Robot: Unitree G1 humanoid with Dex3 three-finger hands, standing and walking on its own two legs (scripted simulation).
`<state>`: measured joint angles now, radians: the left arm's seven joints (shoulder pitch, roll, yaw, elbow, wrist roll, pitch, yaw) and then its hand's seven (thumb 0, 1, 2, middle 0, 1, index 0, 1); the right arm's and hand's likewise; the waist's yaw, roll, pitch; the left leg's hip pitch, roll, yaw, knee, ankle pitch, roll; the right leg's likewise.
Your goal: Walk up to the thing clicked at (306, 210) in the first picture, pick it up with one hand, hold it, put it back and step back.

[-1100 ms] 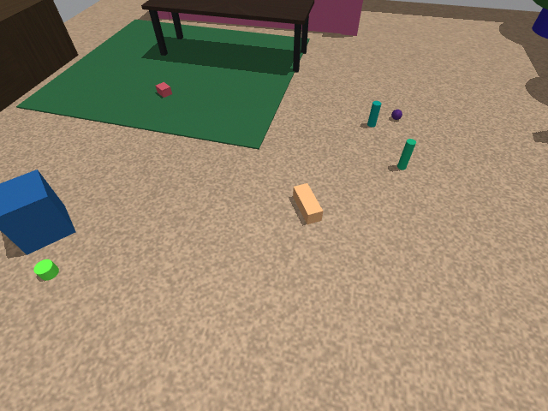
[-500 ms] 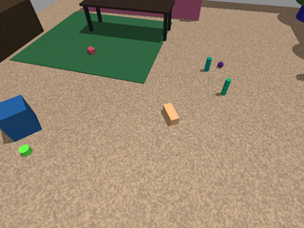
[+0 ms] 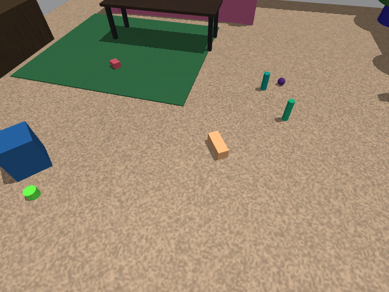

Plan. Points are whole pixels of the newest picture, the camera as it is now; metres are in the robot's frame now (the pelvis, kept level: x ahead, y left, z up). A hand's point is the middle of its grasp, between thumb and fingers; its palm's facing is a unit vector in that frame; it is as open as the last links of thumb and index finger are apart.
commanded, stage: stand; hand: left
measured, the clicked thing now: (217, 145) +1.10 -0.15 -0.75
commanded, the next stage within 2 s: walk up in 0.02 s
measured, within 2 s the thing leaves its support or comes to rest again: neither
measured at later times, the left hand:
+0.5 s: hand (63, 229) +0.30 +0.36 -0.14, palm faces -0.40 -0.78 -0.48, open 7.4 cm
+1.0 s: hand (125, 152) +0.56 +0.24 -0.14, palm faces -0.60 -0.62 -0.50, open 7.4 cm
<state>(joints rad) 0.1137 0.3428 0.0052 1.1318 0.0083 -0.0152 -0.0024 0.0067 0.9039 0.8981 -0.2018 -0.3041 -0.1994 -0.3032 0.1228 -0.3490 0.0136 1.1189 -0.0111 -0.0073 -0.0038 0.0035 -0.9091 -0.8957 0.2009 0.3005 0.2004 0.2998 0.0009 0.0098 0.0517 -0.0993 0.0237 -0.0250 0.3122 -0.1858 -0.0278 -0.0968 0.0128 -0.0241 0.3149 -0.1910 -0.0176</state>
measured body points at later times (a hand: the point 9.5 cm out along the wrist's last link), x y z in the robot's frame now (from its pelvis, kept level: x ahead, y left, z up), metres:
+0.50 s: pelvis +0.11 +0.10 -0.01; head +0.13 +0.09 +0.44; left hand +0.32 +0.40 -0.11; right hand +0.03 -0.22 -0.11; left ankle +0.14 +0.20 -0.75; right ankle +0.07 -0.02 -0.68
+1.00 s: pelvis +0.32 +0.08 -0.03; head +0.31 +0.04 +0.42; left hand +0.59 +0.27 -0.10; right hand +0.17 -0.22 -0.15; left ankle +0.51 +0.18 -0.70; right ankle +0.21 -0.04 -0.75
